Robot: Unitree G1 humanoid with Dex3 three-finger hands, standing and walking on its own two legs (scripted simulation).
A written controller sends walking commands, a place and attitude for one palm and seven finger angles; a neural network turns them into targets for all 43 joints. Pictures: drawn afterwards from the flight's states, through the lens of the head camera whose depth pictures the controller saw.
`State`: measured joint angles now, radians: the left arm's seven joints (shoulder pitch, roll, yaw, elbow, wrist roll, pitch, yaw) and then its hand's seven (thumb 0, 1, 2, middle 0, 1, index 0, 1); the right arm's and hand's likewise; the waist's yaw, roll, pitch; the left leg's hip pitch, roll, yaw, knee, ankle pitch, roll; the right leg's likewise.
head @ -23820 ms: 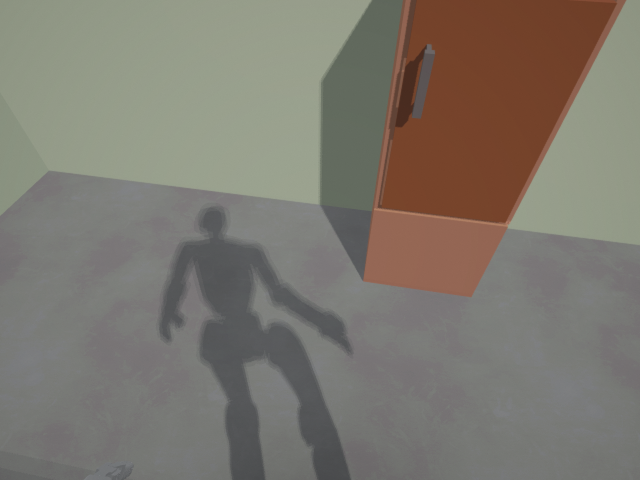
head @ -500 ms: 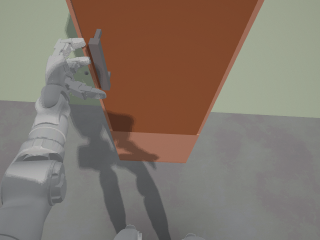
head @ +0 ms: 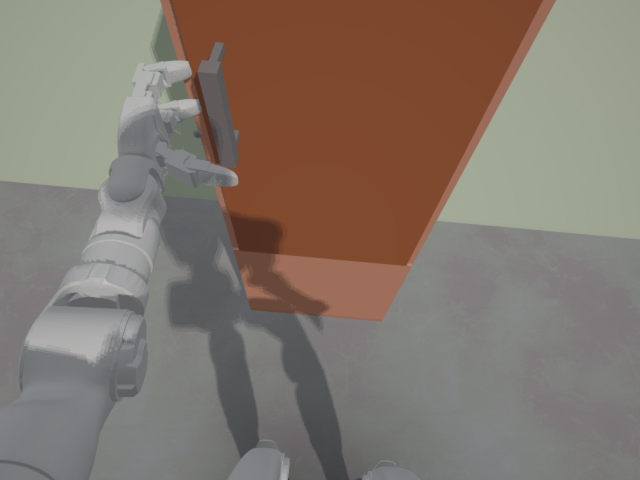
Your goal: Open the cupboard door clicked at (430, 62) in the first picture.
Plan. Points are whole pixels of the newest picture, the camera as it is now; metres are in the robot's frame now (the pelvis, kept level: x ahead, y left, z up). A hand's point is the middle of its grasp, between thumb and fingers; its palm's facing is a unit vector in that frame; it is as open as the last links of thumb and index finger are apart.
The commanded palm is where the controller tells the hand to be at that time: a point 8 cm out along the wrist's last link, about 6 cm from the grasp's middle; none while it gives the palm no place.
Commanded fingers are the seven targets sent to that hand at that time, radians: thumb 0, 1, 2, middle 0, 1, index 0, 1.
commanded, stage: move the hooked fingers beside the handle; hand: left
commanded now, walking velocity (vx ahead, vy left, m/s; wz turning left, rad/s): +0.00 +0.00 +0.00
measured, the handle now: (224, 109) +0.54 +0.14 +0.12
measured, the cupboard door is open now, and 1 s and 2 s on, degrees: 0 0 0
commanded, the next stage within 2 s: none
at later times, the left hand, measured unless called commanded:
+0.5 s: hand (194, 132) +0.50 +0.17 +0.12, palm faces +0.04 -1.00 -0.02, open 15.0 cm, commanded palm +0.48 +0.17 +0.12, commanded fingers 0.00 -0.50 0.30 -0.30 -1.20 -0.30 -1.20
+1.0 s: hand (189, 129) +0.50 +0.18 +0.12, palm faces +0.01 -1.00 -0.01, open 14.7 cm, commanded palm +0.48 +0.19 +0.12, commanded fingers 0.00 -0.50 0.30 -0.30 -1.20 -0.30 -1.20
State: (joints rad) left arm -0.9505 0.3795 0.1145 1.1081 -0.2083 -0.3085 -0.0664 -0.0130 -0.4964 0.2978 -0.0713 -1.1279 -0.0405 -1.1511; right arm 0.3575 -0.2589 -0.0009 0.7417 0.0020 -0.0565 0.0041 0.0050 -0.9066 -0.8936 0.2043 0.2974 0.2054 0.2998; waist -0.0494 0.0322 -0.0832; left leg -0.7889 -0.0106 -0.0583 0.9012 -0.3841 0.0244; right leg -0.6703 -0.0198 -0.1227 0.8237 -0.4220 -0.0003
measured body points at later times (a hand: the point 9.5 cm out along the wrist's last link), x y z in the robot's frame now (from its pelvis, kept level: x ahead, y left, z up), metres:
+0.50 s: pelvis +0.00 -0.01 +0.00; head +0.09 +0.01 +0.44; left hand +0.49 +0.23 +0.12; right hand +0.03 -0.27 -0.12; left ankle +0.02 +0.10 -0.69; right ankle -0.02 -0.13 -0.69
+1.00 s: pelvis +0.01 -0.01 +0.00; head +0.10 +0.00 +0.44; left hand +0.49 +0.23 +0.12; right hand +0.03 -0.27 -0.12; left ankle +0.02 +0.10 -0.69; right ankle -0.02 -0.13 -0.69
